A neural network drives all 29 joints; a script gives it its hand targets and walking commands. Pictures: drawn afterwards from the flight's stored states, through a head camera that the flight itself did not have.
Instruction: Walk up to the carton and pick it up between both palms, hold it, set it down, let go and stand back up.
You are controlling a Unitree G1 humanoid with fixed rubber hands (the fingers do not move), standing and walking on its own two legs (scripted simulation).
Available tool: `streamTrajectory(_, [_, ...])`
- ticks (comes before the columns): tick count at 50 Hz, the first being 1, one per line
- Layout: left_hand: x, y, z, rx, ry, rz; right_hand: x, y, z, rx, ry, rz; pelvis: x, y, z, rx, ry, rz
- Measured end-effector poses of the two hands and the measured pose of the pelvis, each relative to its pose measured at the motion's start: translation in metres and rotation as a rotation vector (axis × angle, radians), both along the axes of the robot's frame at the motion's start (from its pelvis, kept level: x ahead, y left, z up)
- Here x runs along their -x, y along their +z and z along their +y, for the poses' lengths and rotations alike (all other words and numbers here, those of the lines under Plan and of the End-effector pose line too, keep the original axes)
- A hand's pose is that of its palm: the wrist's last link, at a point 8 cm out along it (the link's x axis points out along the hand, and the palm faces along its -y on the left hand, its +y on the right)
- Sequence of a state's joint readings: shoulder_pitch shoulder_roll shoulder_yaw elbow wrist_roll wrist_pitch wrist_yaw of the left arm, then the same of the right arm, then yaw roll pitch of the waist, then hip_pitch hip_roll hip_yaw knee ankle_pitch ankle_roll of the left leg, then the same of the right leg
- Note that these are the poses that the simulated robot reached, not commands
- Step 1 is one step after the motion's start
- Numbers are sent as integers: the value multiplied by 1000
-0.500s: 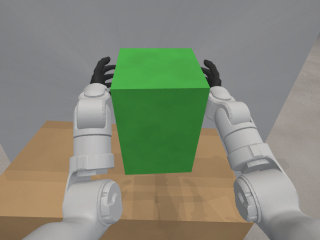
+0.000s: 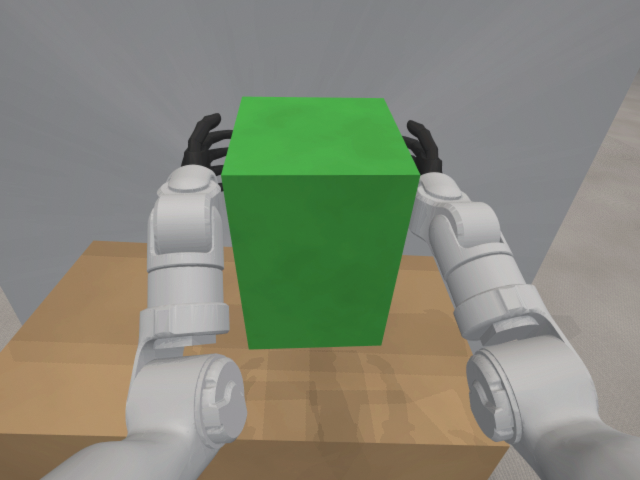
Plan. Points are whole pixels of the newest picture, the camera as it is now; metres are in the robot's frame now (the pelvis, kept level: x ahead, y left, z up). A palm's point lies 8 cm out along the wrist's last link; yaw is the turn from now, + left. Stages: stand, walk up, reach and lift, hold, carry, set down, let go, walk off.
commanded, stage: hold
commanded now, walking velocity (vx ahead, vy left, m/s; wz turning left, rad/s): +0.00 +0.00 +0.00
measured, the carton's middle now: (314, 226) +0.36 +0.01 +0.21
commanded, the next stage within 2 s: none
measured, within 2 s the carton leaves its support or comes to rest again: neither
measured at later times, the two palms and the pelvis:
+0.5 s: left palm (196, 178) +0.36 +0.15 +0.27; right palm (420, 183) +0.37 -0.12 +0.27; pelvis +0.00 +0.00 +0.00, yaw +0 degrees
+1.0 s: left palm (197, 178) +0.36 +0.15 +0.27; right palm (423, 183) +0.36 -0.12 +0.27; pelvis +0.00 +0.00 +0.00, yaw +0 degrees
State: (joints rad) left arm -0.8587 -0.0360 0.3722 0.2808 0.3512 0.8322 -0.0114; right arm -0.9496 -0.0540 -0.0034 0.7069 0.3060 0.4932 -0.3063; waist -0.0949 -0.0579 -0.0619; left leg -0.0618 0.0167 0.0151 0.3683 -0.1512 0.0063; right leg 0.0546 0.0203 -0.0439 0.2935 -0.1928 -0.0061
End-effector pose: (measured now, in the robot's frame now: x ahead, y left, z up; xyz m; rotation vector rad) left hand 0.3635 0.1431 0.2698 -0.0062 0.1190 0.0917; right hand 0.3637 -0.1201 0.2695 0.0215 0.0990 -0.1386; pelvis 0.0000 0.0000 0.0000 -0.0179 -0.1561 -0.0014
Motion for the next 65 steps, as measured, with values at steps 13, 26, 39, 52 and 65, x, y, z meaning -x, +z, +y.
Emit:
streamTrajectory(13, [2, -5, 2, 12, 1, 1, 2, -1, 2, -1, -2, 2, 1, 0, 1, 2, -1, -4])
streamTrajectory(26, [1, 0, 3, -14, 7, -2, -1, -1, 3, -23, 6, 0, 1, 0, 4, 3, 4, 4])
streamTrajectory(39, [2, 0, -1, -1, 3, -11, 2, 0, -1, -14, -1, -9, 1, 0, 1, 4, 1, 3])
streamTrajectory(52, [5, 2, 2, 2, 8, -1, 3, 1, 2, -11, 5, 2, 3, 0, 0, 1, 5, -3])
streamTrajectory(65, [0, 3, 1, 5, -2, -5, 1, 3, 1, -7, -3, 0, 2, 0, 1, 1, -1, 8])
